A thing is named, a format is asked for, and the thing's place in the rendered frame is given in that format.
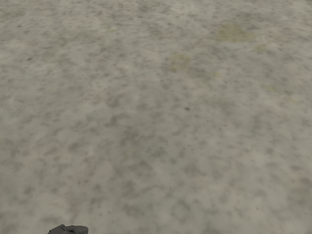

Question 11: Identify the left robot hand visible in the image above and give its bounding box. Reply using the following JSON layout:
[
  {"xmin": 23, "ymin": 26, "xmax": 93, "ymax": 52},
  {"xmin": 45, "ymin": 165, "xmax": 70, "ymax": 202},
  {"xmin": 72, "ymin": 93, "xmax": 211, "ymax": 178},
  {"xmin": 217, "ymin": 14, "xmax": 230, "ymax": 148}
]
[{"xmin": 48, "ymin": 224, "xmax": 89, "ymax": 234}]

